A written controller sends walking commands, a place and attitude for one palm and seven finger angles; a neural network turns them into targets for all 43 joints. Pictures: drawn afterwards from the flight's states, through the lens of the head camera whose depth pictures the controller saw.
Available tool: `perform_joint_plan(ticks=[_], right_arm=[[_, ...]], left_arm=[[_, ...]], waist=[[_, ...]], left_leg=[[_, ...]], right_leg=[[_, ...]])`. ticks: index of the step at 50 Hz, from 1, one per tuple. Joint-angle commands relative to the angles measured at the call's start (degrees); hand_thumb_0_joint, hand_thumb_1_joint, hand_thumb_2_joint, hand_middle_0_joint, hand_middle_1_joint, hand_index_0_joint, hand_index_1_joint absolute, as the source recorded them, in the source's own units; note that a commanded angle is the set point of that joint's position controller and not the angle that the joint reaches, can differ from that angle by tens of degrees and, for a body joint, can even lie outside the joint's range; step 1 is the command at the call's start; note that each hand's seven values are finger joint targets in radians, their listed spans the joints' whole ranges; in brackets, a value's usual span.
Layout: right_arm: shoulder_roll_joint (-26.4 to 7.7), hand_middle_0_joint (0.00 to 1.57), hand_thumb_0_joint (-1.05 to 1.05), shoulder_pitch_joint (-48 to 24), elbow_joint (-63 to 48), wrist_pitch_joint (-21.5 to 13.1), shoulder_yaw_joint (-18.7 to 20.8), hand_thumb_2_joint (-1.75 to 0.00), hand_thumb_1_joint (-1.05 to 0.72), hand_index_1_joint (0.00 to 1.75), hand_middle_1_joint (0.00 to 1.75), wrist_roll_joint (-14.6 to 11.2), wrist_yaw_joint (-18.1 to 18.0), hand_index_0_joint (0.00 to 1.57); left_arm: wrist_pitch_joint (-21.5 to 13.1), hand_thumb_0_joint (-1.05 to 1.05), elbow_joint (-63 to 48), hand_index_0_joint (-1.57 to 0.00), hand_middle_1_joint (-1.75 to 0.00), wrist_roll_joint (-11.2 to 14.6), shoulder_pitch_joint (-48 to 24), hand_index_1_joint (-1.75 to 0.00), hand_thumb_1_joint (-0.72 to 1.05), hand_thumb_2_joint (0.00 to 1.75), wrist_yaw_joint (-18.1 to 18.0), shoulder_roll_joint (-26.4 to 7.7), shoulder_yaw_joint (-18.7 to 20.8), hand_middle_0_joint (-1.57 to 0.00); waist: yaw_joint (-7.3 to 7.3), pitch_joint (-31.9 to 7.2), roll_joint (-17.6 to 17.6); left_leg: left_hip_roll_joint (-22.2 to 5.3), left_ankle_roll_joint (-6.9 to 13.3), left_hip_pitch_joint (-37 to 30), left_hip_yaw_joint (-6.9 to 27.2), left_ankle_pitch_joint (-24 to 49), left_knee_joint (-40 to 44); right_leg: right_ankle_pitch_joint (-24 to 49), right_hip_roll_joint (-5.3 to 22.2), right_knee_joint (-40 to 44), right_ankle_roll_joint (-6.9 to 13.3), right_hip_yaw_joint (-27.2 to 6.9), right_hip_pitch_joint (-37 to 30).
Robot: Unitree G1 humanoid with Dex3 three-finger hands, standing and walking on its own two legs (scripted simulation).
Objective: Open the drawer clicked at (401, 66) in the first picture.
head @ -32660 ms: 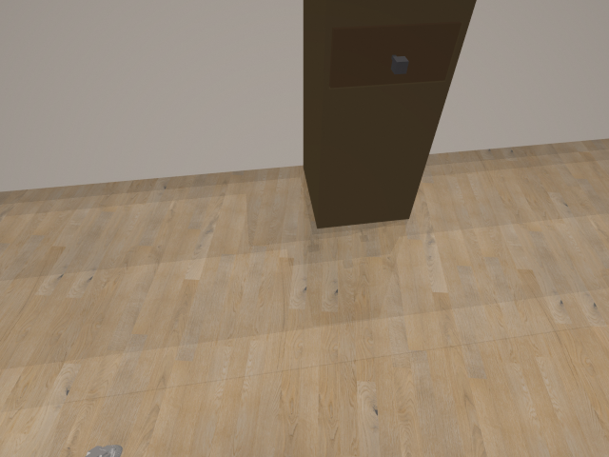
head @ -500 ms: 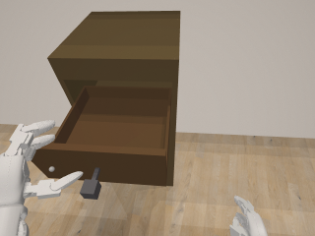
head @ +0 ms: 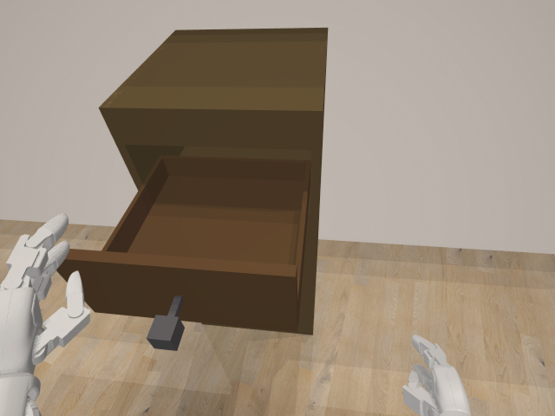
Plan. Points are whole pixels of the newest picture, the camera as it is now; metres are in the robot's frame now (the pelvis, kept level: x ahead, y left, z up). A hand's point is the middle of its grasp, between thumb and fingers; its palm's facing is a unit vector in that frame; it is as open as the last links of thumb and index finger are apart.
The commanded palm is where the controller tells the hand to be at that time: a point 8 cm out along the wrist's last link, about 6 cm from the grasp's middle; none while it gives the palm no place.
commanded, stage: draw the hand back to the body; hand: left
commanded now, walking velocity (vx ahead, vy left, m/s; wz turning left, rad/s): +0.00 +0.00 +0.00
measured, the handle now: (170, 320) +0.25 +0.21 -0.01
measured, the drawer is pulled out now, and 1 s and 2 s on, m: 0.29 0.29 0.29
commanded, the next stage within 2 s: step back with the hand held close in 0.04 s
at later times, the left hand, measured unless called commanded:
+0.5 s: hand (55, 341) +0.15 +0.25 +0.14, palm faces +0.30 -0.81 -0.50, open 7.4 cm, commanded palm +0.09 +0.30 +0.17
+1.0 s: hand out of the picture +0.09 +0.27 +0.15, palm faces +0.38 -0.83 -0.41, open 7.4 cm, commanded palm +0.03 +0.32 +0.17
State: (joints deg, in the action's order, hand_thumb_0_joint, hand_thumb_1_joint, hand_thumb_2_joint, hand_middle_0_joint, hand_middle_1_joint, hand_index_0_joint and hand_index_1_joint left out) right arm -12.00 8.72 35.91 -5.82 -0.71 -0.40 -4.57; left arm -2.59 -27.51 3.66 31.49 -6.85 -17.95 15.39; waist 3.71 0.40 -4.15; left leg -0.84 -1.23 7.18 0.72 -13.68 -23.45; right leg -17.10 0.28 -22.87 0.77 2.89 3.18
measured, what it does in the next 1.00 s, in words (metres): shifts its weight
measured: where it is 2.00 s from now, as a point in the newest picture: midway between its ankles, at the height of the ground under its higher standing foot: outside the picture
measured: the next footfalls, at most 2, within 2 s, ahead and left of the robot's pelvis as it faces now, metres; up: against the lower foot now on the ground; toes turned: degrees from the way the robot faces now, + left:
right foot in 1.18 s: -0.13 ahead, -0.10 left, +0.00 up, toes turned +1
left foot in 1.42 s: -0.10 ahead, +0.12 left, +0.00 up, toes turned +2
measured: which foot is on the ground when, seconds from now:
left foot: down 0.00-1.00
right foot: down 0.00-0.98, up 1.00-1.00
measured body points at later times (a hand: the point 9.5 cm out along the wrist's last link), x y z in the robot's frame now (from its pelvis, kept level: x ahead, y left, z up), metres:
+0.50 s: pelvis -0.03 +0.02 +0.00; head -0.01 +0.01 +0.44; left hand +0.13 +0.30 +0.17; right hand +0.15 -0.23 -0.09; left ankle -0.01 +0.13 -0.74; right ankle -0.05 -0.10 -0.74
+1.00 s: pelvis -0.10 +0.04 -0.02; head -0.08 +0.05 +0.43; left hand +0.06 +0.32 +0.18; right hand +0.08 -0.20 -0.09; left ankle -0.01 +0.14 -0.74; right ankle -0.05 -0.10 -0.74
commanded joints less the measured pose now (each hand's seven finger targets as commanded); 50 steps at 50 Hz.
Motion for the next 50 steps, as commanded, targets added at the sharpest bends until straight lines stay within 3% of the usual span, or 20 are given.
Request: perform_joint_plan(ticks=[1,7,8,9,10,12,14,16,19,25,32,36,38,42,44,46,47,48,49,50], right_arm=[[-5.0,0.2,0.0,-7.5,-9.5,-3.0,2.0,-0.9,-0.9,0.3,0.3,-0.3,-0.3,0.2],[-5.0,0.2,0.0,-8.0,-9.3,-3.2,2.2,-0.9,-0.9,0.3,0.3,-0.4,-0.3,0.2],[-7.1,0.2,0.0,-5.3,-10.8,-1.6,2.4,-0.9,-0.9,0.3,0.3,-0.5,-0.1,0.2],[-5.7,0.2,0.0,-5.9,-9.7,-0.5,2.3,-0.9,-0.9,0.3,0.3,-0.3,0.0,0.2],[-5.9,0.2,0.0,-6.6,-10.6,0.0,2.4,-0.9,-0.9,0.3,0.3,-0.6,0.0,0.2],[-6.8,0.2,0.0,-6.1,-11.5,0.9,2.7,-0.9,-0.9,0.3,0.3,-0.5,0.1,0.2],[-7.0,0.2,0.0,-5.6,-12.2,1.9,3.1,-0.9,-0.9,0.3,0.3,-0.5,0.1,0.2],[-7.1,0.2,0.0,-5.8,-12.9,2.9,3.5,-0.9,-0.9,0.3,0.3,-0.7,0.0,0.2],[-7.1,0.2,0.0,-5.8,-13.3,3.7,3.9,-0.9,-0.9,0.3,0.3,-1.0,-0.3,0.2],[-7.2,0.2,0.0,-6.0,-13.6,3.6,4.0,-0.9,-0.9,0.3,0.3,-1.0,-0.8,0.2],[-7.8,0.2,0.0,-5.4,-13.9,1.3,3.6,-0.9,-0.9,0.3,0.3,-0.4,-0.6,0.2],[-7.7,0.2,0.0,-4.7,-14.0,-0.2,3.2,-0.9,-0.9,0.3,0.3,-0.4,0.0,0.2],[-7.4,0.2,0.0,-4.2,-13.6,-0.6,3.2,-0.9,-0.9,0.3,0.3,-0.4,0.0,0.2],[-7.9,0.2,0.0,-3.5,-11.5,-1.0,3.7,-0.9,-0.9,0.3,0.3,-0.2,-0.1,0.2],[-6.9,0.2,0.0,-3.5,-10.7,-0.8,3.3,-0.9,-0.9,0.3,0.3,0.0,-0.3,0.2],[-7.0,0.2,0.0,-4.3,-11.0,-0.6,3.2,-0.9,-0.9,0.3,0.3,-0.1,-0.5,0.2],[-7.7,0.2,0.0,-4.8,-11.2,-0.8,3.3,-0.9,-0.9,0.3,0.3,-0.2,-0.7,0.2],[-7.7,0.2,0.0,-5.2,-12.2,-1.0,2.8,-0.9,-0.9,0.3,0.3,-0.2,-0.7,0.2],[-8.1,0.2,0.0,-5.5,-12.8,-1.5,2.8,-0.9,-0.9,0.3,0.3,-0.2,-0.7,0.2],[-7.6,0.2,0.0,-4.8,-12.8,-1.8,3.1,-0.9,-0.9,0.3,0.3,0.4,-0.5,0.2]], left_arm=[[-4.1,0.0,-12.1,-0.2,-0.3,0.0,-3.2,-0.3,0.9,0.9,-1.2,-9.8,7.2,-0.2],[-4.2,0.0,-11.6,-0.2,-0.3,-0.1,-2.7,-0.3,0.9,0.9,-1.3,-10.3,7.7,-0.2],[-6.5,0.0,-16.4,-0.2,-0.3,0.1,-7.7,-0.3,0.9,0.9,-1.2,-16.9,14.3,-0.2],[-6.9,0.0,-10.9,-0.2,-0.3,-0.2,-3.7,-0.3,0.9,0.9,-0.5,-13.6,11.9,-0.2],[-7.2,0.0,-10.8,-0.2,-0.3,-0.1,-1.5,-0.3,0.9,0.9,-0.1,-12.0,10.3,-0.2],[-8.5,0.0,-14.6,-0.2,-0.3,-0.2,1.0,-0.3,0.9,0.9,0.2,-12.4,10.6,-0.2],[-8.5,0.0,-14.6,-0.2,-0.3,0.0,5.4,-0.3,0.9,0.9,0.1,-11.4,10.6,-0.2],[-8.3,0.0,-15.3,-0.2,-0.3,0.0,6.7,-0.3,0.9,0.9,-0.1,-12.0,11.3,-0.2],[-8.0,0.0,-16.5,-0.2,-0.3,0.2,7.6,-0.3,0.9,0.9,-0.6,-12.6,11.9,-0.2],[-7.9,0.0,-18.0,-0.2,-0.3,0.2,7.0,-0.3,0.9,0.9,-1.5,-12.9,11.8,-0.2],[-9.6,0.0,-21.7,-0.2,-0.3,-0.4,7.3,-0.3,0.9,0.9,-2.4,-14.4,13.5,-0.2],[-10.5,0.0,-21.5,-0.2,-0.3,-0.5,6.3,-0.3,0.9,0.9,-2.4,-13.0,12.9,-0.2],[-10.7,0.0,-21.4,-0.2,-0.3,-0.5,6.2,-0.3,0.9,0.9,-2.7,-12.9,12.7,-0.2],[-11.0,0.0,-20.9,-0.2,-0.3,-0.5,4.0,-0.3,0.9,0.9,-3.5,-13.5,12.3,-0.2],[-10.7,0.0,-20.4,-0.2,-0.3,-0.5,3.3,-0.3,0.9,0.9,-3.9,-12.5,11.4,-0.2],[-10.6,0.0,-20.8,-0.2,-0.3,-0.5,3.1,-0.3,0.9,0.9,-4.0,-12.8,11.8,-0.2],[-10.6,0.0,-21.7,-0.2,-0.3,-0.6,3.1,-0.3,0.9,0.9,-4.1,-14.1,12.8,-0.2],[-10.8,0.0,-22.5,-0.2,-0.3,-0.7,3.3,-0.3,0.9,0.9,-4.0,-13.4,12.2,-0.2],[-11.3,0.0,-22.7,-0.2,-0.3,-1.1,2.9,-0.3,0.9,0.9,-3.9,-13.4,12.9,-0.2],[-11.6,0.0,-23.0,-0.2,-0.3,-1.7,2.9,-0.3,0.9,0.9,-3.8,-13.4,13.6,-0.2]], waist=[[-0.32,-4.6,1.7],[-0.29,-3.6,1.5],[-2.88,0.3,3.3],[-3.06,-0.4,7.4],[-3.25,-0.9,8.6],[-3.4,-5.8,4.0],[-3.34,-9.3,2.0],[-3.43,-10.4,4.3],[-3.6,-10.9,3.7],[-3.63,-8.8,3.4],[-3.26,-8.2,-3.7],[-3.68,-6.6,-1.9],[-3.99,-6.4,0.0],[-4.75,-4.8,5.3],[-4.89,-5.0,7.6],[-4.62,-4.2,4.7],[-4.56,-3.8,0.4],[-4.37,-3.5,-4.4],[-4.06,-3.9,-9.4],[-3.78,-4.4,-10.3]], left_leg=[[-0.1,1.7,-4.0,-1.4,15.7,0.9],[-0.1,1.6,-3.7,-1.6,14.7,0.8],[-1.1,2.9,1.4,0.4,14.6,-2.3],[-0.8,2.9,1.8,0.9,13.9,-3.7],[-0.8,2.8,2.1,0.5,14.0,-5.0],[-0.7,2.9,2.2,0.4,18.1,-5.5],[-1.6,2.9,2.1,0.8,22.8,-5.1],[-2.1,2.7,2.9,1.3,25.8,-5.4],[-2.7,2.6,3.9,1.9,26.6,-5.1],[-3.9,2.8,8.1,3.8,18.2,-3.3],[-6.6,4.5,20.1,7.6,0.5,3.4],[-6.2,4.4,25.0,7.6,-9.4,2.5],[-5.0,3.9,23.6,6.6,-11.5,0.2],[-0.7,1.5,12.2,2.5,-9.9,-12.3],[-0.4,1.2,9.8,2.0,-6.9,-13.5],[-2.1,1.6,11.6,4.0,-7.2,-7.9],[-4.5,2.3,13.5,6.8,-8.5,-2.6],[-8.5,3.8,20.4,11.5,-12.3,5.3],[-12.7,5.9,29.7,17.2,-21.1,12.5],[-14.4,7.5,31.1,20.0,-20.4,13.5]], right_leg=[[18.6,0.7,2.8,-0.5,0.6,3.4],[18.1,0.7,3.5,-0.6,0.5,4.2],[21.0,4.0,5.9,-1.0,-1.7,9.2],[21.6,4.8,6.2,-1.0,-1.0,9.2],[24.0,5.7,5.7,-0.8,-1.8,9.5],[27.5,6.1,3.0,-0.3,-1.2,6.8],[26.7,5.6,0.6,-0.4,-0.8,4.9],[27.0,5.1,-0.5,-0.6,-0.3,4.3],[25.5,4.9,-1.6,-0.6,-0.3,4.8],[15.4,4.3,-1.7,-0.6,-1.0,7.9],[4.9,1.9,-7.4,-0.9,-1.5,4.0],[1.9,2.3,-7.1,-0.7,-2.8,4.7],[-1.5,3.5,-4.2,-0.2,-4.1,7.8],[-11.6,8.8,5.8,2.8,-9.0,23.4],[-8.4,9.8,4.7,3.2,-7.0,25.0],[-8.0,7.4,1.8,1.9,-4.6,23.5],[-8.7,4.9,-0.9,0.9,-3.3,21.7],[-9.9,1.3,-8.0,-0.6,-1.3,15.8],[-9.1,-1.9,-17.5,-1.5,-0.6,7.5],[-7.7,-2.8,-22.9,-1.3,-1.8,6.6]])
